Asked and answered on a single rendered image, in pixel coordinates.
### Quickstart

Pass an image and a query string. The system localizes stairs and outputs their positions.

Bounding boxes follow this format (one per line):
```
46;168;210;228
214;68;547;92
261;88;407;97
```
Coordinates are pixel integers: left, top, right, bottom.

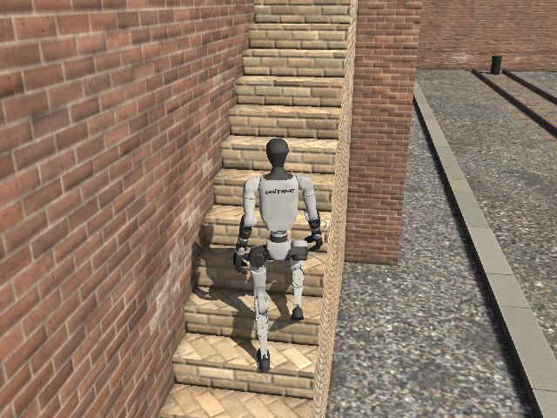
159;0;358;418

